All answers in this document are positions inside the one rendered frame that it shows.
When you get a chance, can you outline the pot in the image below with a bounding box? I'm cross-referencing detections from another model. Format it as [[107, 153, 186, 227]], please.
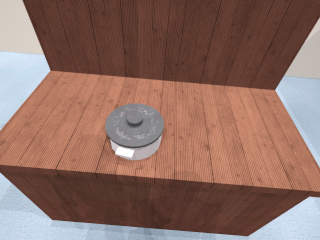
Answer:
[[110, 134, 162, 161]]

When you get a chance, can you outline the knob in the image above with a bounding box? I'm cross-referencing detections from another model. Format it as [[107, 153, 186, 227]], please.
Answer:
[[127, 112, 143, 127]]

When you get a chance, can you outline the lid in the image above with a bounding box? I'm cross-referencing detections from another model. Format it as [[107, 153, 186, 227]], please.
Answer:
[[105, 103, 164, 148]]

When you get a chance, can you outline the table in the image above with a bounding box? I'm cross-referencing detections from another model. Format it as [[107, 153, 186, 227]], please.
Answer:
[[0, 0, 320, 237]]

